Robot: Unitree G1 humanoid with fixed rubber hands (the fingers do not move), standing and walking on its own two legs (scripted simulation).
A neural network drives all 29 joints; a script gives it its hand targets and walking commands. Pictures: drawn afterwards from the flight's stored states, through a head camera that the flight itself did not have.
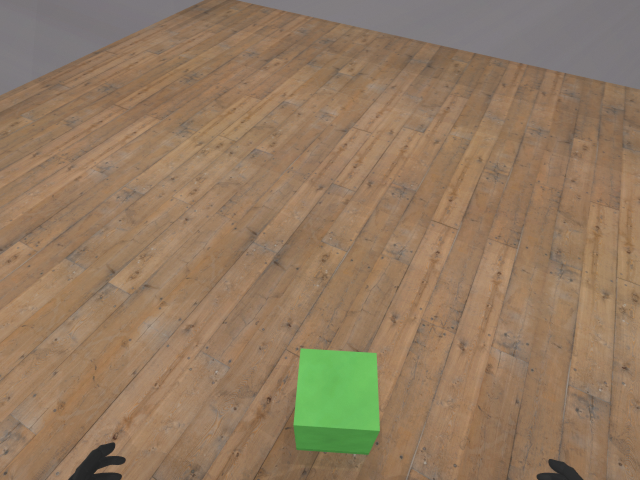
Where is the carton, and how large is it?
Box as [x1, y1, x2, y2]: [293, 348, 379, 454]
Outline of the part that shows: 301,348 293,424 296,449 368,454 379,431 376,353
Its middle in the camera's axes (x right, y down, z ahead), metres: +0.05 +0.45 +1.10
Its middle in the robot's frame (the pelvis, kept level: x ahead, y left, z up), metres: +0.43 -0.03 -0.65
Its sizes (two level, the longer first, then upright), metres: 0.210 0.200 0.250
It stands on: the floor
